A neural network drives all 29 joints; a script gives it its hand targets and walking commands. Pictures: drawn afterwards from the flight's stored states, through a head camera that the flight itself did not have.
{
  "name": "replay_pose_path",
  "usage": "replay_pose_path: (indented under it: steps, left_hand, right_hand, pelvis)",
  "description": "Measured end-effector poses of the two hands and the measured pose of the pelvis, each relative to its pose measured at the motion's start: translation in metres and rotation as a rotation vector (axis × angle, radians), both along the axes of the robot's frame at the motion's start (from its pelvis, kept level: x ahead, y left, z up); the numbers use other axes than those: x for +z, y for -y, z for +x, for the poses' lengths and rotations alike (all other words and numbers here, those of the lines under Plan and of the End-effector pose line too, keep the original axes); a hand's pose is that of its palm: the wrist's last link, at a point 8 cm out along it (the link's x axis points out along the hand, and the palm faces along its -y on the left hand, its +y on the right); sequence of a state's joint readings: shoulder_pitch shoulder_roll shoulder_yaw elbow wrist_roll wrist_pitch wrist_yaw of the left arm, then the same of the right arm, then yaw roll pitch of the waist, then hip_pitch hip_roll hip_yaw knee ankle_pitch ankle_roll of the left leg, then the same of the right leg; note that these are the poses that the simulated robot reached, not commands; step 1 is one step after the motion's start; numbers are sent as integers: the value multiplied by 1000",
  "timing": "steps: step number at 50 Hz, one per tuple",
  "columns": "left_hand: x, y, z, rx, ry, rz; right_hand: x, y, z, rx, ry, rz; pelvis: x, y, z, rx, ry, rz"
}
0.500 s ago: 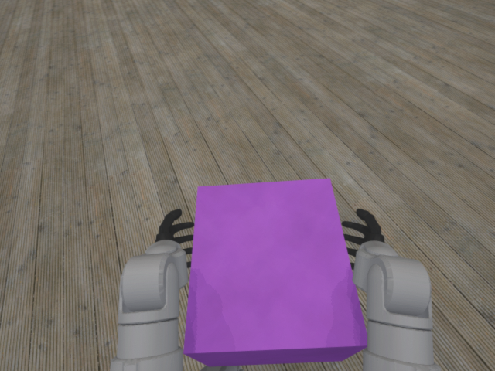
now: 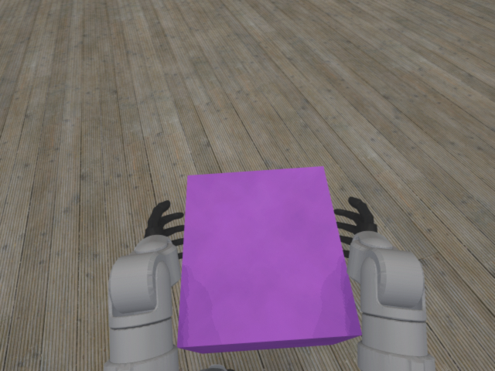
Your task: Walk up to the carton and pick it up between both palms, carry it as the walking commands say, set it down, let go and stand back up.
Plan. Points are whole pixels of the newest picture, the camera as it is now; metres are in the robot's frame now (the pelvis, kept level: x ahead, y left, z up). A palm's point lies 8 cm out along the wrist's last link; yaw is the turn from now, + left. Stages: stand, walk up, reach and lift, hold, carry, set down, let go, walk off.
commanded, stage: carry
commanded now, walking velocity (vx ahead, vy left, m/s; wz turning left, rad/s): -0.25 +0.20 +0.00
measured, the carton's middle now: (261, 261) +0.31 +0.02 +0.00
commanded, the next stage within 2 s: none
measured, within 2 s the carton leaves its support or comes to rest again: neither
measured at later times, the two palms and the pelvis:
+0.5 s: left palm out of the picture +0.07 +0.29 +0.08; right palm out of the picture +0.07 -0.01 +0.09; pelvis -0.21 +0.13 +0.02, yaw +0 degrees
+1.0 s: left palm out of the picture -0.10 +0.34 +0.11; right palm out of the picture -0.14 +0.04 +0.09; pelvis -0.42 +0.23 +0.02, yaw -1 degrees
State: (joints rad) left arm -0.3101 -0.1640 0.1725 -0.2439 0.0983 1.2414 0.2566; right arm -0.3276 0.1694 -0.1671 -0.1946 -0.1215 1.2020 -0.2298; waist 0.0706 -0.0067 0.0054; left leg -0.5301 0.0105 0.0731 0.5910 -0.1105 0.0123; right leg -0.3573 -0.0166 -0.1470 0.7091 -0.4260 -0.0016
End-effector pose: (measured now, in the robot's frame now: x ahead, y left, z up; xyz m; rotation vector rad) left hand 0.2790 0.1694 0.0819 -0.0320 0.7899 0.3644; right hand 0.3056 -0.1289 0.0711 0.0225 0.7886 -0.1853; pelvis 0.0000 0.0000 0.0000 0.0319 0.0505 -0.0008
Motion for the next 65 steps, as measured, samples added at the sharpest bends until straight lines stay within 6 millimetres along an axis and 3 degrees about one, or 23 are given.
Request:
replay_pose_path:
  steps: [6, 14, 17, 21, 25, 31, 35, 39, 44, 48, 52, 56, 61, 65]
  left_hand:
    - [10, -5, -47, -63, -62, 42]
    - [31, -20, -86, -174, 19, 32]
    - [31, -39, -108, -199, 43, 23]
    - [11, -79, -153, -183, 30, -24]
    - [-4, -117, -211, -108, -54, -54]
    - [5, -152, -271, 7, -16, -39]
    - [16, -156, -297, 9, 25, 18]
    - [20, -151, -324, -58, -41, 50]
    - [26, -148, -348, -151, -41, 53]
    - [29, -157, -367, -210, 2, 39]
    - [23, -183, -398, -232, 16, 23]
    - [3, -226, -442, -209, 10, -17]
    - [-13, -277, -512, -84, -86, -59]
    - [-6, -301, -546, -5, -51, -49]
  right_hand:
    - [-6, -4, -68, -54, -62, 34]
    - [20, -21, -138, -197, 18, 55]
    - [24, -40, -165, -212, 42, 38]
    - [23, -78, -203, -179, 28, -25]
    - [18, -116, -237, -88, -58, -73]
    - [18, -152, -267, 5, -23, -39]
    - [9, -156, -296, 5, 17, 20]
    - [-1, -151, -346, -48, -47, 42]
    - [5, -149, -398, -171, -49, 69]
    - [15, -159, -431, -236, -4, 68]
    - [18, -184, -464, -256, 10, 46]
    - [13, -226, -498, -208, 4, -15]
    - [6, -275, -533, -63, -97, -76]
    - [10, -301, -545, -2, -62, -50]
  pelvis:
    - [16, -23, -50, 6, 23, 15]
    - [22, -69, -118, 0, 6, 50]
    - [17, -91, -143, 7, -7, 44]
    - [8, -119, -179, 10, 9, 31]
    - [15, -133, -211, 7, 28, -22]
    - [13, -147, -263, 10, 19, -25]
    - [6, -157, -297, -2, 12, -17]
    - [18, -171, -329, 2, 17, 7]
    - [26, -194, -372, -12, 12, 49]
    - [25, -217, -406, -18, -5, 62]
    - [19, -244, -440, -16, -21, 52]
    - [8, -272, -475, 0, -19, 25]
    - [18, -288, -511, 0, 3, -30]
    - [16, -297, -540, 6, 0, -36]
